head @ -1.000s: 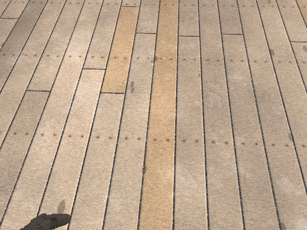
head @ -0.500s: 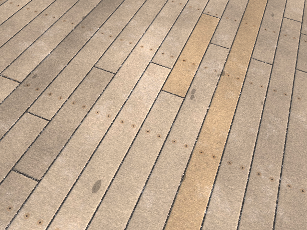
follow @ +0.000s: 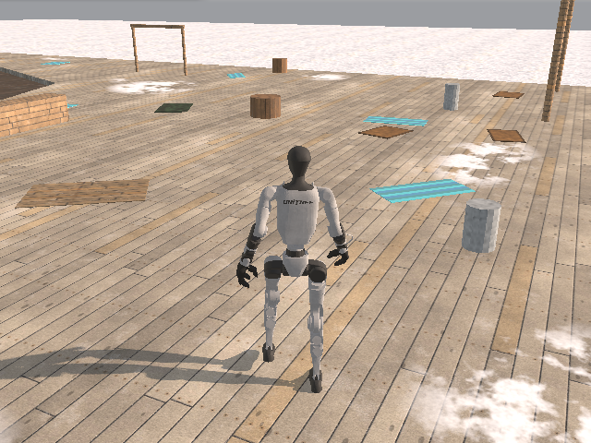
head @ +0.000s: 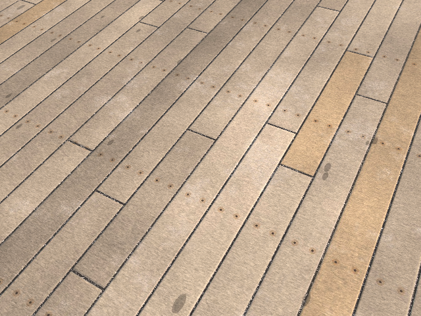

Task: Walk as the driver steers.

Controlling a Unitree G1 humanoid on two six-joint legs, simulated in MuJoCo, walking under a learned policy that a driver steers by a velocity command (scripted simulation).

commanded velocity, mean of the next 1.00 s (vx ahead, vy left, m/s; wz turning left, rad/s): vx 0.44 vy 0.00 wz -0.32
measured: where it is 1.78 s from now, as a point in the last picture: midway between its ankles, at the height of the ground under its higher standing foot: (260, 273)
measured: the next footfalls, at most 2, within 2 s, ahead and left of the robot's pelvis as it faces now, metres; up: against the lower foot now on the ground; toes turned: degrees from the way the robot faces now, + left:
left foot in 0.18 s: +0.27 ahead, +0.15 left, +0.00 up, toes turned +0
right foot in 0.74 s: +0.57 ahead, -0.15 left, +0.00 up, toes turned -22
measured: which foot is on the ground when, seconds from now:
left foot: up 0.00-0.16, down 0.18-0.74, up 0.76-1.00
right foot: down 0.00-0.20, up 0.22-0.72, down 0.74-1.00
